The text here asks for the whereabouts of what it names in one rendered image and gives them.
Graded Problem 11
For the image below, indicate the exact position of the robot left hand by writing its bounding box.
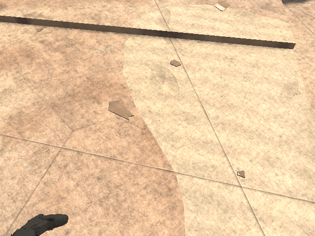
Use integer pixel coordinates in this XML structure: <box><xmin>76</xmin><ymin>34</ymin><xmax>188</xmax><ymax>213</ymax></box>
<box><xmin>11</xmin><ymin>213</ymin><xmax>69</xmax><ymax>236</ymax></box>

